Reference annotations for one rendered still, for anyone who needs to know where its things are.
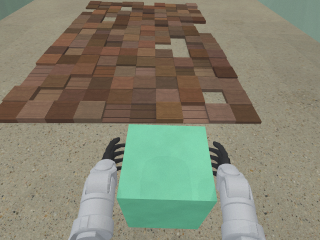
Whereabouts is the right robot hand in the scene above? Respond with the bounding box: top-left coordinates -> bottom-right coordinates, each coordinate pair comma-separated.
209,141 -> 231,177

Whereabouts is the robot left forearm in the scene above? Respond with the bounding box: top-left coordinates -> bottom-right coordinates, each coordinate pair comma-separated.
68,159 -> 118,240

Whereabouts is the carton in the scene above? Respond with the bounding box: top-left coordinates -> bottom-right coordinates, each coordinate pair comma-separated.
116,124 -> 218,229

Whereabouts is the left robot hand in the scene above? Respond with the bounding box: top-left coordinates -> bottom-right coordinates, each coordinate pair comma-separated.
102,137 -> 126,171

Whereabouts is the robot right forearm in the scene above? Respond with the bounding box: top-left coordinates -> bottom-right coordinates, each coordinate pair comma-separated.
216,163 -> 266,240

